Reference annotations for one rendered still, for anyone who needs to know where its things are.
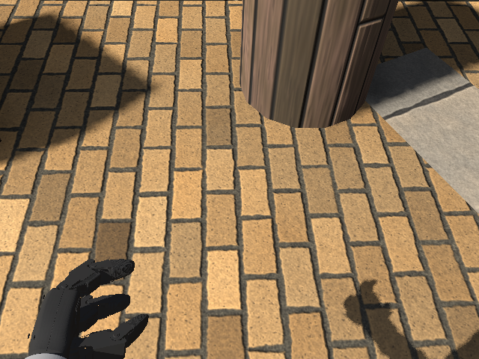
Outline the left robot hand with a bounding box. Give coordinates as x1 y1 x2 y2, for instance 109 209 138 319
28 259 149 359

